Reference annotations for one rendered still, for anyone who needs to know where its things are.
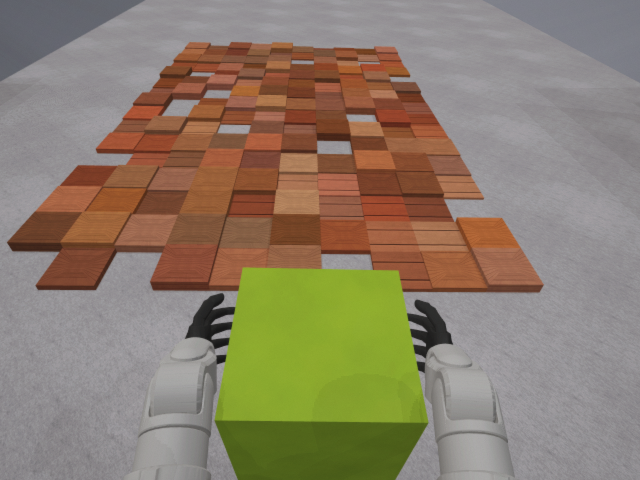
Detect robot right forearm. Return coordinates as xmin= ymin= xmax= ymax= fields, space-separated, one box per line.
xmin=425 ymin=344 xmax=519 ymax=480

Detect robot left forearm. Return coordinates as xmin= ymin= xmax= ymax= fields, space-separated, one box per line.
xmin=123 ymin=337 xmax=217 ymax=480

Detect carton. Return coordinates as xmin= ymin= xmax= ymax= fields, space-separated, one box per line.
xmin=214 ymin=267 xmax=429 ymax=480

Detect robot right hand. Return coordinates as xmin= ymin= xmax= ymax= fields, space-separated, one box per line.
xmin=407 ymin=300 xmax=453 ymax=373

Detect robot left hand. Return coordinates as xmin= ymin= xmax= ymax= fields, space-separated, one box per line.
xmin=185 ymin=293 xmax=235 ymax=364

